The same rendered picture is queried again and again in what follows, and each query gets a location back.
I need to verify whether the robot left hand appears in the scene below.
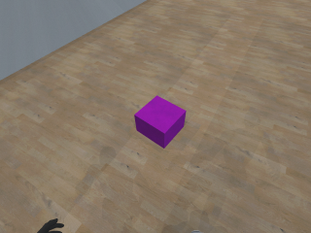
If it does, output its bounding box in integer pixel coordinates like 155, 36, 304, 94
37, 218, 64, 233

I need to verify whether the carton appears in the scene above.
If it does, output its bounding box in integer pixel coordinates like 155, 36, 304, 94
134, 96, 187, 148

